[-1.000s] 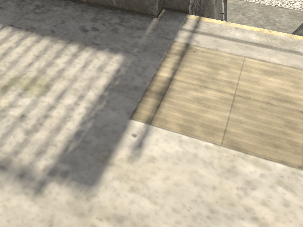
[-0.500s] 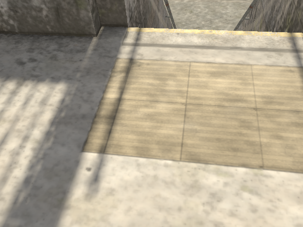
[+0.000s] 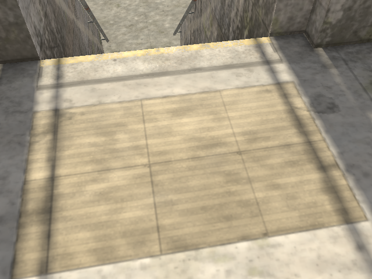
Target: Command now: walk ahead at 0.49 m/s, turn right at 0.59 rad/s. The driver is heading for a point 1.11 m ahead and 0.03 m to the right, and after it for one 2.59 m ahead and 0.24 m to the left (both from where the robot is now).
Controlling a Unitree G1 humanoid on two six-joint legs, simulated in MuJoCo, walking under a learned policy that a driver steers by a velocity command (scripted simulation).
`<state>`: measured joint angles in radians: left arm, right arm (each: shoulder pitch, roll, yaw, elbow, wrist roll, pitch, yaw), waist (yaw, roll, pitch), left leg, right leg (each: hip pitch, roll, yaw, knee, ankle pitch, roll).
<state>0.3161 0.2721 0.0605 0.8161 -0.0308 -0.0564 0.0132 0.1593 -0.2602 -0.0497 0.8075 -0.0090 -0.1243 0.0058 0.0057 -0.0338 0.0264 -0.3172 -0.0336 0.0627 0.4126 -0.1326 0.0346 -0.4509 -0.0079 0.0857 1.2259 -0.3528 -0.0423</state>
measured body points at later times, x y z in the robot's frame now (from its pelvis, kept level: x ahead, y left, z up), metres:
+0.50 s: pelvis +0.26 -0.09 -0.01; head +0.30 -0.12 +0.44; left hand +0.48 +0.12 -0.10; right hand +0.27 -0.39 -0.14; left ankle +0.19 +0.09 -0.63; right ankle +0.30 -0.18 -0.74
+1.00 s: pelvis +0.55 -0.11 -0.03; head +0.60 -0.11 +0.42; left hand +0.63 +0.16 -0.15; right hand +0.72 -0.38 -0.12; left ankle +0.67 -0.05 -0.74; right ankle +0.32 -0.19 -0.68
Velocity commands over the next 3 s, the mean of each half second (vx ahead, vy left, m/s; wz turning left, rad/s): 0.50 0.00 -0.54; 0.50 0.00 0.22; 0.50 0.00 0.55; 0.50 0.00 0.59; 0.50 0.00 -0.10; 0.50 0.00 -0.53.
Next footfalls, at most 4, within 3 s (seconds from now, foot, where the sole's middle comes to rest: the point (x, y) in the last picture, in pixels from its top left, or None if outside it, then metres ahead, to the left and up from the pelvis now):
0.38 right None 0.34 -0.19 -0.77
0.96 left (207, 215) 0.71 -0.05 -0.77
1.44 right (249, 159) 0.98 -0.24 -0.77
1.96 left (170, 129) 1.14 0.11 -0.77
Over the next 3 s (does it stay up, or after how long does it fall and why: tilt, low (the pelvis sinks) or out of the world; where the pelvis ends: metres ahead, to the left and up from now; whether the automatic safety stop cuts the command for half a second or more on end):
stays up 1.59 0.21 -0.03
